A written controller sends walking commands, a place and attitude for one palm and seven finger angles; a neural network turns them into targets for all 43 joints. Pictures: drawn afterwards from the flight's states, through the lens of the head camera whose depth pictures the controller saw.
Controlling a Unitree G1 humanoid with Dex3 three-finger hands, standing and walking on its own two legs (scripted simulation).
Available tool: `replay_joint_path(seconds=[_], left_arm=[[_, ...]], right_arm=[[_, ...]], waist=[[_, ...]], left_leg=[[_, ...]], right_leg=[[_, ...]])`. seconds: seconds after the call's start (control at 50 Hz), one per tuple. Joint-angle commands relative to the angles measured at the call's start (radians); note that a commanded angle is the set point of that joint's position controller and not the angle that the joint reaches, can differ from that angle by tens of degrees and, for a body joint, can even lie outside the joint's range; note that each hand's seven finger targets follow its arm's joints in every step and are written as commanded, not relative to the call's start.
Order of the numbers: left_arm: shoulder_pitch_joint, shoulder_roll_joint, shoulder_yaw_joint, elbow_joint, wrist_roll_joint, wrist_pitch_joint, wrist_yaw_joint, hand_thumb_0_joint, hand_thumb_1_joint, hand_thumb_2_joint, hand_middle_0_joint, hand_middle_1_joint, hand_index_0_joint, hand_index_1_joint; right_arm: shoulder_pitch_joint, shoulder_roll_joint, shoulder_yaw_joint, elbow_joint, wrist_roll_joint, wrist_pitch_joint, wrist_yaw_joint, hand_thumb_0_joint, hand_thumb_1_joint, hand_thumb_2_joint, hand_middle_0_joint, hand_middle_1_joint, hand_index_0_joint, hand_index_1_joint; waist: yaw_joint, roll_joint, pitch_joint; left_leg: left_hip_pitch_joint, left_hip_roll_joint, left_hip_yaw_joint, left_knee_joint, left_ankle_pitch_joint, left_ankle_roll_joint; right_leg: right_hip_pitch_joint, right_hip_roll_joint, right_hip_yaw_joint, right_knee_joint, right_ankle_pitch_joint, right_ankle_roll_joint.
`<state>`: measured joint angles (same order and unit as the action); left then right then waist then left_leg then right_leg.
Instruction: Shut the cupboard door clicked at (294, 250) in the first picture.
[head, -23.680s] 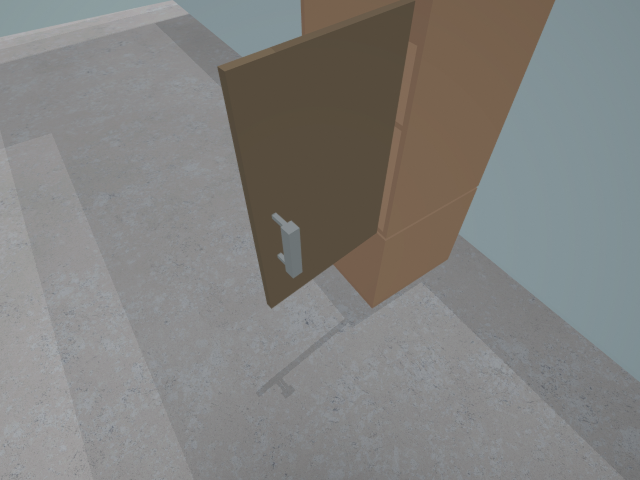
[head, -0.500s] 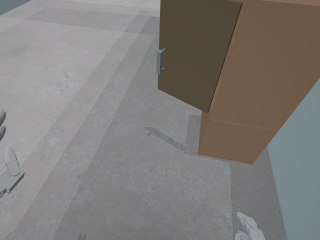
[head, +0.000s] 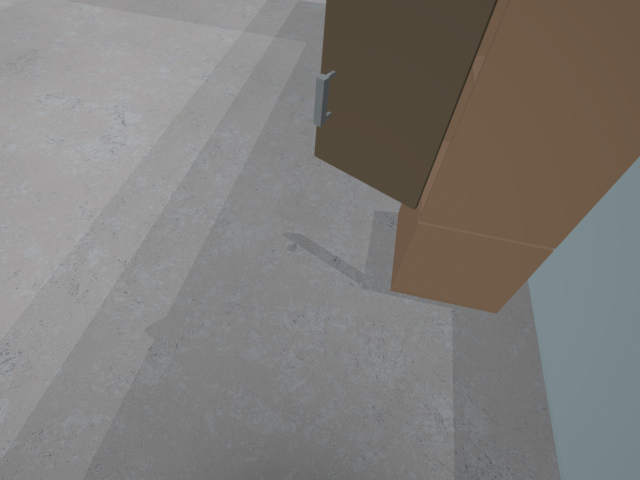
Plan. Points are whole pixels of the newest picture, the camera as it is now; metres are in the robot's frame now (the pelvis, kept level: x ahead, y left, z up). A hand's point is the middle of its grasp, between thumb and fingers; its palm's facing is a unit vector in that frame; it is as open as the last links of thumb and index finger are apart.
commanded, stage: let the arm hang, fingers relaxed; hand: left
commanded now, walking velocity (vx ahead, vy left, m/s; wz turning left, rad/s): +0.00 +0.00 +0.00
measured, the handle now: (325, 98) +1.03 +0.02 -0.11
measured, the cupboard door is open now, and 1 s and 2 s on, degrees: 65 65 65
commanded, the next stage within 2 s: look to check the result in 0.76 s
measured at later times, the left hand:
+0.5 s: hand out of the picture +0.01 +0.19 -0.16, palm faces +0.00 -0.98 -0.22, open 7.3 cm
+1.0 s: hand out of the picture +0.01 +0.17 -0.17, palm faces +0.01 -0.98 -0.20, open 7.3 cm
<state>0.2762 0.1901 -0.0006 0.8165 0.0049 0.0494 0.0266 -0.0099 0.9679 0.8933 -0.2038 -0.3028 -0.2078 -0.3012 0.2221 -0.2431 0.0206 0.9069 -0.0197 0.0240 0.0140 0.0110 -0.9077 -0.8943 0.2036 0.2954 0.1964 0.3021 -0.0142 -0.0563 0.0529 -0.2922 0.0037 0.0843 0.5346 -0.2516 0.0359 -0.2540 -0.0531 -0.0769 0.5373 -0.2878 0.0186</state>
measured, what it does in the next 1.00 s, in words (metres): stands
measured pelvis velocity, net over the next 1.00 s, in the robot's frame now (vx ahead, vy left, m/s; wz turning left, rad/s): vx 0.02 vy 0.00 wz -0.02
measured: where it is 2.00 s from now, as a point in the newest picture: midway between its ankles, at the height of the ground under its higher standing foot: outside the picture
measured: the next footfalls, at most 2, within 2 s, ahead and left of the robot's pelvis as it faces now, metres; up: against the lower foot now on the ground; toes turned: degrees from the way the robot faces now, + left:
none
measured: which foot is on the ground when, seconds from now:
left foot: down 0.00-1.00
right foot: down 0.00-1.00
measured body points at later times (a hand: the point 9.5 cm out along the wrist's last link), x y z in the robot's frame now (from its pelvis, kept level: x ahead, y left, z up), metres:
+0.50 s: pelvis +0.01 +0.00 +0.01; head +0.01 +0.00 +0.46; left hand +0.01 +0.24 -0.15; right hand +0.00 -0.22 -0.15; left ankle +0.02 +0.10 -0.73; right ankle +0.00 -0.13 -0.73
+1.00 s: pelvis +0.02 +0.00 +0.01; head +0.03 +0.00 +0.46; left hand +0.01 +0.23 -0.15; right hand +0.00 -0.22 -0.15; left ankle +0.02 +0.10 -0.73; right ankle +0.00 -0.13 -0.73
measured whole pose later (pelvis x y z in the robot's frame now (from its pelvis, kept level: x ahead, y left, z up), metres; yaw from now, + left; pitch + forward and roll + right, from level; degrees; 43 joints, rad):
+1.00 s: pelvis +0.02 +0.00 +0.01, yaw -1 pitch -1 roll +0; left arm 0.29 0.16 0.01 1.14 0.01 0.00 0.03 0.00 0.91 0.89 -0.20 -0.30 -0.20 -0.30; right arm 0.28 -0.15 0.00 1.13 -0.01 0.00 -0.02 0.01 -0.91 -0.89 0.20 0.30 0.20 0.30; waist -0.01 0.00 0.04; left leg -0.17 0.01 0.10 0.39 -0.21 0.03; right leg -0.14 -0.04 -0.06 0.39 -0.24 0.01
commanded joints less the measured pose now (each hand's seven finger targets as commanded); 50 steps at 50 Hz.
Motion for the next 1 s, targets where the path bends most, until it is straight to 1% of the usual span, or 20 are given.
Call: replay_joint_path(seconds=[0.0, 0.02, 0.06, 0.08, 0.1, 0.12, 0.2, 0.3, 0.38, 0.4, 0.44, 0.54, 0.58, 0.6, 0.64, 0.78, 0.86, 0.88, 0.92, 0.98], left_arm=[[0.039, 0.150, 0.044, 0.034, 0.016, -0.043, -0.003, 0.000, 0.900, 0.900, -0.200, -0.300, -0.200, -0.300], [0.033, 0.151, 0.040, 0.062, 0.013, -0.043, -0.004, 0.000, 0.900, 0.900, -0.200, -0.300, -0.200, -0.300], [0.036, 0.148, 0.037, 0.107, 0.011, -0.046, -0.006, 0.000, 0.900, 0.900, -0.200, -0.300, -0.200, -0.300], [0.032, 0.150, 0.036, 0.127, 0.010, -0.047, -0.007, 0.000, 0.900, 0.900, -0.200, -0.300, -0.200, -0.300], [0.033, 0.152, 0.037, 0.144, 0.011, -0.050, -0.006, 0.000, 0.900, 0.900, -0.200, -0.300, -0.200, -0.300], [0.029, 0.143, 0.035, 0.163, 0.011, -0.051, -0.006, 0.000, 0.900, 0.900, -0.200, -0.300, -0.200, -0.300], [0.035, 0.129, 0.029, 0.220, 0.010, -0.053, -0.004, 0.000, 0.900, 0.900, -0.200, -0.300, -0.200, -0.300], [0.052, 0.114, 0.025, 0.259, 0.010, -0.052, 0.000, 0.000, 0.900, 0.900, -0.200, -0.300, -0.200, -0.300], [0.057, 0.097, 0.022, 0.276, 0.010, -0.053, 0.003, 0.000, 0.900, 0.900, -0.200, -0.300, -0.200, -0.300], [0.063, 0.101, 0.023, 0.278, 0.011, -0.054, 0.004, 0.000, 0.900, 0.900, -0.200, -0.300, -0.200, -0.300], [0.056, 0.090, 0.022, 0.285, 0.011, -0.053, 0.005, 0.000, 0.900, 0.900, -0.200, -0.300, -0.200, -0.300], [0.066, 0.077, 0.023, 0.292, 0.010, -0.054, 0.007, 0.000, 0.900, 0.900, -0.200, -0.300, -0.200, -0.300], [0.067, 0.072, 0.024, 0.296, 0.010, -0.054, 0.007, 0.000, 0.900, 0.900, -0.200, -0.300, -0.200, -0.300], [0.070, 0.078, 0.026, 0.295, 0.011, -0.056, 0.008, 0.000, 0.900, 0.900, -0.200, -0.300, -0.200, -0.300], [0.068, 0.071, 0.025, 0.301, 0.010, -0.056, 0.008, 0.000, 0.900, 0.900, -0.200, -0.300, -0.200, -0.300], [0.065, 0.072, 0.027, 0.302, 0.009, -0.059, 0.007, 0.000, 0.900, 0.900, -0.200, -0.300, -0.200, -0.300], [0.064, 0.072, 0.028, 0.301, 0.009, -0.062, 0.007, 0.000, 0.900, 0.900, -0.200, -0.300, -0.200, -0.300], [0.061, 0.074, 0.028, 0.303, 0.009, -0.061, 0.007, 0.000, 0.900, 0.900, -0.200, -0.300, -0.200, -0.300], [0.062, 0.079, 0.031, 0.301, 0.011, -0.063, 0.008, 0.000, 0.900, 0.900, -0.200, -0.300, -0.200, -0.300], [0.056, 0.085, 0.031, 0.302, 0.010, -0.063, 0.007, 0.000, 0.900, 0.900, -0.200, -0.300, -0.200, -0.300]], right_arm=[[-0.016, -0.114, -0.038, -0.026, -0.004, -0.020, -0.021, 0.000, -0.900, -0.900, 0.200, 0.300, 0.200, 0.300], [-0.005, -0.106, -0.037, -0.009, -0.003, -0.020, -0.024, 0.000, -0.900, -0.900, 0.200, 0.300, 0.200, 0.300], [0.012, -0.100, -0.040, 0.023, 0.000, -0.020, -0.028, 0.000, -0.900, -0.900, 0.200, 0.300, 0.200, 0.300], [0.021, -0.099, -0.041, 0.034, 0.001, -0.020, -0.030, 0.000, -0.900, -0.900, 0.200, 0.300, 0.200, 0.300], [0.032, -0.103, -0.044, 0.041, 0.005, -0.020, -0.032, 0.000, -0.900, -0.900, 0.200, 0.300, 0.200, 0.300], [0.045, -0.098, -0.044, 0.058, 0.004, -0.023, -0.034, 0.000, -0.900, -0.900, 0.200, 0.300, 0.200, 0.300], [0.081, -0.087, -0.045, 0.100, 0.008, -0.022, -0.037, 0.000, -0.900, -0.900, 0.200, 0.300, 0.200, 0.300], [0.096, -0.067, -0.043, 0.140, 0.008, -0.020, -0.037, 0.000, -0.900, -0.900, 0.200, 0.300, 0.200, 0.300], [0.101, -0.045, -0.040, 0.164, 0.006, -0.022, -0.038, 0.000, -0.900, -0.900, 0.200, 0.300, 0.200, 0.300], [0.106, -0.044, -0.040, 0.166, 0.008, -0.023, -0.038, 0.000, -0.900, -0.900, 0.200, 0.300, 0.200, 0.300], [0.103, -0.030, -0.037, 0.177, 0.006, -0.025, -0.039, 0.000, -0.900, -0.900, 0.200, 0.300, 0.200, 0.300], [0.109, -0.013, -0.034, 0.188, 0.005, -0.029, -0.042, 0.000, -0.900, -0.900, 0.200, 0.300, 0.200, 0.300], [0.106, -0.012, -0.034, 0.191, 0.005, -0.030, -0.044, 0.000, -0.900, -0.900, 0.200, 0.300, 0.200, 0.300], [0.115, -0.015, -0.035, 0.189, 0.007, -0.031, -0.044, 0.000, -0.900, -0.900, 0.200, 0.300, 0.200, 0.300], [0.115, -0.007, -0.035, 0.192, 0.006, -0.032, -0.046, 0.000, -0.900, -0.900, 0.200, 0.300, 0.200, 0.300], [0.123, -0.014, -0.040, 0.193, 0.007, -0.033, -0.049, 0.000, -0.900, -0.900, 0.200, 0.300, 0.200, 0.300], [0.122, -0.024, -0.040, 0.192, 0.007, -0.035, -0.050, 0.000, -0.900, -0.900, 0.200, 0.300, 0.200, 0.300], [0.118, -0.026, -0.041, 0.192, 0.007, -0.035, -0.050, 0.000, -0.900, -0.900, 0.200, 0.300, 0.200, 0.300], [0.116, -0.031, -0.044, 0.191, 0.007, -0.037, -0.050, 0.000, -0.900, -0.900, 0.200, 0.300, 0.200, 0.300], [0.107, -0.036, -0.044, 0.192, 0.008, -0.036, -0.050, 0.000, -0.900, -0.900, 0.200, 0.300, 0.200, 0.300]], waist=[[0.020, 0.224, -0.091], [0.017, 0.240, -0.090], [0.017, 0.228, -0.077], [0.016, 0.211, -0.062], [0.016, 0.161, -0.055], [0.011, 0.139, -0.048], [0.007, 0.047, -0.011], [0.008, -0.004, 0.018], [0.007, -0.001, 0.016], [0.009, 0.007, 0.006], [0.008, 0.026, 0.024], [0.011, 0.076, 0.031], [0.012, 0.089, 0.033], [0.013, 0.080, 0.022], [0.011, 0.099, 0.029], [0.009, 0.074, 0.030], [0.008, 0.067, 0.006], [0.007, 0.060, 0.014], [0.008, 0.053, -0.001], [0.007, 0.050, 0.017]], left_leg=[[0.034, 0.094, -0.142, -0.176, 0.063, -0.002], [0.034, 0.097, -0.144, -0.185, 0.060, -0.003], [0.036, 0.101, -0.143, -0.200, 0.037, -0.004], [0.031, 0.101, -0.144, -0.203, 0.034, -0.005], [0.045, 0.105, -0.146, -0.198, 0.065, -0.002], [0.052, 0.107, -0.143, -0.202, 0.077, -0.004], [0.074, 0.108, -0.132, -0.213, 0.050, -0.002], [0.092, 0.102, -0.118, -0.224, 0.021, 0.001], [0.102, 0.101, -0.109, -0.230, 0.037, -0.001], [0.105, 0.100, -0.106, -0.224, 0.057, -0.001], [0.098, 0.101, -0.108, -0.236, 0.061, -0.003], [0.085, 0.098, -0.107, -0.247, 0.068, -0.007], [0.092, 0.099, -0.103, -0.246, 0.077, -0.008], [0.095, 0.099, -0.104, -0.238, 0.099, -0.006], [0.093, 0.099, -0.102, -0.241, 0.096, -0.008], [0.105, 0.099, -0.102, -0.232, 0.114, -0.007], [0.128, 0.102, -0.104, -0.225, 0.144, -0.005], [0.128, 0.104, -0.105, -0.229, 0.138, -0.005], [0.141, 0.106, -0.103, -0.221, 0.175, -0.002], [0.136, 0.107, -0.102, -0.225, 0.157, -0.003]], right_leg=[[0.092, -0.041, 0.097, -0.127, 0.086, -0.044], [0.102, -0.041, 0.097, -0.134, 0.092, -0.045], [0.106, -0.041, 0.096, -0.153, 0.094, -0.046], [0.107, -0.042, 0.099, -0.163, 0.098, -0.048], [0.103, -0.043, 0.096, -0.171, 0.113, -0.049], [0.099, -0.045, 0.100, -0.174, 0.117, -0.048], [0.069, -0.047, 0.102, -0.200, 0.085, -0.046], [0.032, -0.050, 0.107, -0.214, 0.050, -0.042], [0.027, -0.050, 0.112, -0.212, 0.063, -0.038], [0.039, -0.051, 0.109, -0.212, 0.075, -0.038], [0.036, -0.049, 0.111, -0.207, 0.084, -0.036], [0.055, -0.047, 0.109, -0.208, 0.101, -0.036], [0.056, -0.047, 0.107, -0.207, 0.113, -0.036], [0.069, -0.047, 0.104, -0.209, 0.127, -0.036], [0.069, -0.049, 0.108, -0.212, 0.126, -0.037], [0.072, -0.050, 0.103, -0.216, 0.135, -0.039], [0.080, -0.050, 0.103, -0.213, 0.153, -0.041], [0.073, -0.048, 0.103, -0.212, 0.147, -0.040], [0.082, -0.050, 0.102, -0.210, 0.176, -0.042], [0.077, -0.051, 0.103, -0.216, 0.162, -0.041]])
